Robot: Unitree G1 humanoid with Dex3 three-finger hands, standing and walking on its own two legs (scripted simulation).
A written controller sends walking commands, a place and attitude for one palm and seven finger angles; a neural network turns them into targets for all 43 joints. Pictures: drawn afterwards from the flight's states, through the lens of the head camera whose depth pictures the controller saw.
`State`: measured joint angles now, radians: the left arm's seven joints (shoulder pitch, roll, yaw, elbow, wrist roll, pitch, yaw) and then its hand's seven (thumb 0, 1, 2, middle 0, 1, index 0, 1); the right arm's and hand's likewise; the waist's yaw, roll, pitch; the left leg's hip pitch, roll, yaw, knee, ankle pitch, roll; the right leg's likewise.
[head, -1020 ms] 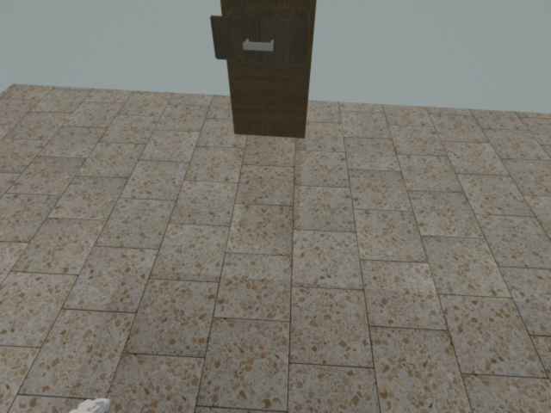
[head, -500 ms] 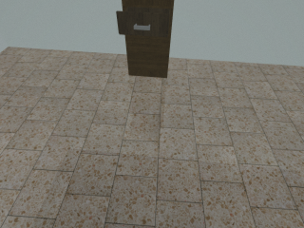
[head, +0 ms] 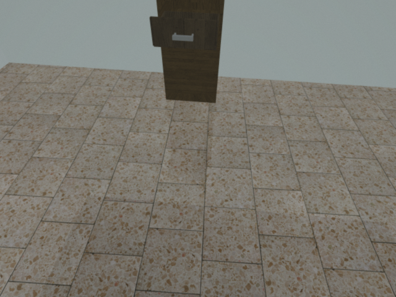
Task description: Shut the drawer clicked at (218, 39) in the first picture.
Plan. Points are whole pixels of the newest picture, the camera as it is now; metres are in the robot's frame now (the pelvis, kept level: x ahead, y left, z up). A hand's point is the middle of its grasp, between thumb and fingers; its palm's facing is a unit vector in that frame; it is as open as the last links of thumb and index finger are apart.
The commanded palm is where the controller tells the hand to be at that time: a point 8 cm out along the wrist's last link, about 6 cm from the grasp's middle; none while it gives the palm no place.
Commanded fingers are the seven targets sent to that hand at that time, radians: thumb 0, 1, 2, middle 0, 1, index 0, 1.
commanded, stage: look at it before walking up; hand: left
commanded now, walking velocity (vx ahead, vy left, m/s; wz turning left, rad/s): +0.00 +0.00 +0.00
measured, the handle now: (183, 36) +1.45 +0.17 -0.09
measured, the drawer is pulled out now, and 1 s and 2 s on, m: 0.30 0.30 0.30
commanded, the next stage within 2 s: walk to a spot facing it in 0.42 s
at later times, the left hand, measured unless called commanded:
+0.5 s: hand out of the picture +0.06 +0.24 -0.16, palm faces -0.02 -0.95 -0.33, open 7.4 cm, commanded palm none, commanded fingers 0.00 0.90 0.90 -0.20 -0.30 -0.20 -0.30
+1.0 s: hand out of the picture +0.10 +0.19 -0.19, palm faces -0.03 -0.99 -0.13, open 7.4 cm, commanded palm none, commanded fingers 0.00 0.90 0.90 -0.20 -0.30 -0.20 -0.30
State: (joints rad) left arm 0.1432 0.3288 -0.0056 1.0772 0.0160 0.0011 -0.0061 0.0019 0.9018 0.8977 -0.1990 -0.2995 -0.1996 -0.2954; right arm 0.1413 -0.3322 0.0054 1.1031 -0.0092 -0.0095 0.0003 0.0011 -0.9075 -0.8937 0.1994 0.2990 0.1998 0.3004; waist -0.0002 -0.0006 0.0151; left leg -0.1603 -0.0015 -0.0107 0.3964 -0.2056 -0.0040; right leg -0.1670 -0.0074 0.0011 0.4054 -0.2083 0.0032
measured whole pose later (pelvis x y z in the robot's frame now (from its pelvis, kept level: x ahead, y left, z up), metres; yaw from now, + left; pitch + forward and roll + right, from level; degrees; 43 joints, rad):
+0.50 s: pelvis +0.00 +0.00 +0.00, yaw +0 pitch -2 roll +0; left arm 0.16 0.33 0.00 1.09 0.02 0.00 0.00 0.00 0.90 0.90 -0.20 -0.30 -0.20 -0.30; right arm 0.14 -0.33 0.01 1.11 -0.01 -0.01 0.00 0.00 -0.91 -0.89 0.20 0.30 0.20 0.30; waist 0.01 0.00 0.02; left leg -0.15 0.00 -0.01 0.38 -0.20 -0.01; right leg -0.15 -0.01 0.00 0.38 -0.20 0.00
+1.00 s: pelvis +0.10 +0.02 -0.01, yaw -2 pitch +0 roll +0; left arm 0.30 0.18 0.04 1.10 0.03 0.02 -0.03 0.01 0.91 0.90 -0.20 -0.30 -0.20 -0.29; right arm 0.49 -0.10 -0.01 1.16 -0.02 -0.08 -0.03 0.00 -0.91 -0.89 0.20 0.30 0.20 0.30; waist -0.03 -0.03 0.04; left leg -0.02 0.01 0.07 0.38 -0.36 0.02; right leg -0.49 -0.07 -0.08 1.00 -0.36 -0.01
